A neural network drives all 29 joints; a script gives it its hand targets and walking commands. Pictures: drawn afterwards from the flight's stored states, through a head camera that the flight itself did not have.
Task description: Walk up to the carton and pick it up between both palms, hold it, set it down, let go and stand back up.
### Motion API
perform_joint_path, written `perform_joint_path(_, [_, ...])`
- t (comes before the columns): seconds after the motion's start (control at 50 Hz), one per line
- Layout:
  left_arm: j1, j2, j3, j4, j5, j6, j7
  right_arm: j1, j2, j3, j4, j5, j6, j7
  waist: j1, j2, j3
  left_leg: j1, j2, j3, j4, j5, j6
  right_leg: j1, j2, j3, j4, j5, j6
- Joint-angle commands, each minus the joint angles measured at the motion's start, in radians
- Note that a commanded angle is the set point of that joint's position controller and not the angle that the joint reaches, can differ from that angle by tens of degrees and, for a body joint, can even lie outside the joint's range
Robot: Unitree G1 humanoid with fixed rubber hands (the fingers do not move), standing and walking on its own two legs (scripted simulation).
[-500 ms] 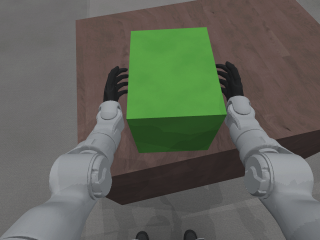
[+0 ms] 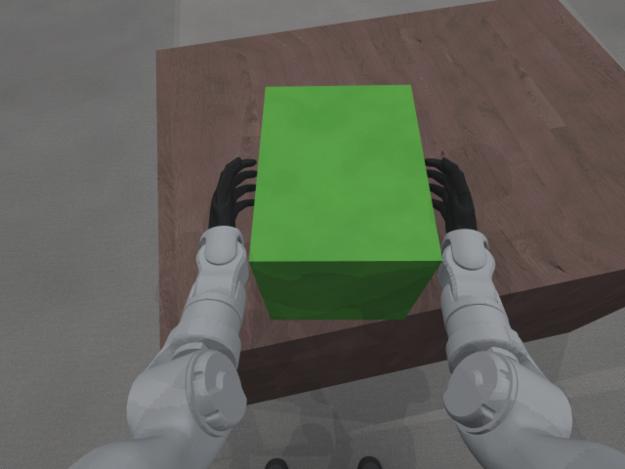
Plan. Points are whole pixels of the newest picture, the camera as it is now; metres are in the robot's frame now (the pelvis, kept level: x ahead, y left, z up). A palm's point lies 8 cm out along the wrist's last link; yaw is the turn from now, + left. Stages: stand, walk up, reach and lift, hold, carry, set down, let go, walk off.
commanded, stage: reach and lift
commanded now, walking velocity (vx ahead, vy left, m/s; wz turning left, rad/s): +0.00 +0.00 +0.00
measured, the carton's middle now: (337, 207) +0.48 -0.03 -0.03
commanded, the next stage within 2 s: none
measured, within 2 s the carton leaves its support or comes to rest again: leaves its support in 1.04 s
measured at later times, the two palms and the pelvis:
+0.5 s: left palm (226, 219) +0.42 +0.13 +0.03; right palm (457, 221) +0.41 -0.18 +0.03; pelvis +0.00 +0.00 +0.00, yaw +0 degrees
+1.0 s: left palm (220, 234) +0.40 +0.13 +0.03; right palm (457, 232) +0.39 -0.17 +0.03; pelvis +0.00 +0.00 +0.00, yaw +1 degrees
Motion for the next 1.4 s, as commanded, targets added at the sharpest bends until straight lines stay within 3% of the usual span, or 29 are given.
perform_joint_path(0.0, [-0.416,-0.384,-0.182,-0.023,0.038,-0.006,-0.066,-0.439,0.377,0.237,0.014,-0.045,-0.049,0.106,-0.005,-0.012,-0.535,0.34,-0.014,0.069,0.059,0.356,-0.013,0.225,0.016,-0.108,0.041,0.38,0.026])
perform_joint_path(0.14, [-0.396,-0.4,-0.214,-0.05,0.039,0.007,-0.065,-0.433,0.39,0.252,0.016,-0.029,-0.052,0.105,-0.003,0.004,-0.504,0.331,-0.013,0.066,0.072,0.378,-0.016,0.227,0.015,-0.105,0.043,0.401,0.021])
perform_joint_path(0.22, [-0.397,-0.393,-0.198,-0.055,0.04,0.004,-0.08,-0.424,0.413,0.268,0.006,-0.036,-0.048,0.107,-0.006,-0.039,-0.493,0.259,-0.026,0.071,0.027,0.285,0.005,0.316,0.002,-0.095,0.055,0.439,0.037])
perform_joint_path(0.4, [-0.4,-0.424,-0.24,-0.052,0.024,-0.012,-0.08,-0.436,0.428,0.29,0.023,-0.011,-0.074,0.103,-0.006,-0.002,-0.52,0.276,-0.021,0.059,0.041,0.337,-0.01,0.31,0.005,-0.097,0.055,0.456,0.021])
perform_joint_path(0.52, [-0.406,-0.436,-0.271,-0.038,0.005,-0.037,-0.082,-0.436,0.448,0.328,0.042,-0.009,-0.093,0.094,-0.009,-0.016,-0.555,0.255,-0.021,0.059,0.047,0.366,-0.012,0.344,0.008,-0.103,0.072,0.526,0.028])
perform_joint_path(0.62, [-0.418,-0.448,-0.293,-0.016,-0.02,-0.042,-0.084,-0.448,0.439,0.34,0.059,0.003,-0.1,0.089,-0.022,-0.004,-0.547,0.242,-0.023,0.055,0.035,0.303,-0.012,0.358,0.001,-0.091,0.063,0.498,0.018])
perform_joint_path(0.76, [-0.419,-0.44,-0.302,0.013,-0.026,-0.051,-0.085,-0.455,0.446,0.383,0.102,0.034,-0.103,0.082,-0.01,-0.006,-0.533,0.252,-0.024,0.052,0.035,0.303,-0.018,0.374,0.008,-0.092,0.06,0.494,0.017])
perform_joint_path(0.8, [-0.417,-0.452,-0.319,0.03,-0.046,-0.05,-0.089,-0.462,0.441,0.39,0.094,0.034,-0.105,0.077,-0.029,0.0,-0.532,0.253,-0.024,0.044,0.034,0.301,-0.024,0.381,0.007,-0.092,0.059,0.499,0.009])
perform_joint_path(0.82, [-0.411,-0.459,-0.332,0.032,-0.054,-0.05,-0.087,-0.454,0.438,0.399,0.102,0.037,-0.103,0.076,-0.022,-0.005,-0.537,0.27,-0.02,0.044,0.039,0.322,-0.027,0.37,0.013,-0.095,0.057,0.492,0.009])
perform_joint_path(1.12, [-0.469,-0.465,-0.401,0.01,-0.122,-0.058,-0.088,-0.475,0.48,0.499,0.096,0.132,-0.074,0.056,-0.018,0.01,-0.526,0.247,-0.036,0.046,0.013,0.21,-0.03,0.431,0.015,-0.071,0.05,0.425,0.003])
perform_joint_path(1.22, [-0.474,-0.461,-0.408,0.012,-0.145,-0.039,-0.097,-0.479,0.482,0.537,0.078,0.166,-0.041,0.052,-0.01,-0.009,-0.47,0.219,-0.042,0.052,-0.008,0.15,-0.019,0.445,0.01,-0.065,0.04,0.372,0.009])
perform_joint_path(1.24, [-0.466,-0.462,-0.409,0.01,-0.141,-0.028,-0.098,-0.463,0.479,0.535,0.087,0.167,-0.031,0.05,-0.024,-0.011,-0.457,0.239,-0.039,0.048,-0.011,0.155,-0.023,0.444,0.015,-0.069,0.036,0.371,0.006])
perform_joint_path(1.28, [-0.449,-0.448,-0.397,0.001,-0.133,-0.012,-0.103,-0.466,0.474,0.556,0.071,0.19,-0.022,0.05,-0.003,-0.021,-0.427,0.252,-0.041,0.047,-0.008,0.162,-0.013,0.448,0.016,-0.06,0.03,0.367,0.013])
perform_joint_path(1.3, [-0.452,-0.453,-0.395,0.001,-0.142,-0.007,-0.111,-0.477,0.489,0.561,0.051,0.194,-0.018,0.047,-0.009,-0.028,-0.435,0.234,-0.046,0.045,-0.017,0.142,-0.011,0.473,0.01,-0.059,0.024,0.367,0.017])
perform_joint_path(1.38, [-0.465,-0.49,-0.452,-0.063,-0.165,0.01,-0.107,-0.473,0.493,0.594,0.038,0.225,-0.002,0.045,-0.016,0.007,-0.443,0.292,-0.042,0.041,-0.005,0.183,-0.029,0.443,0.019,-0.065,0.014,0.337,0.003])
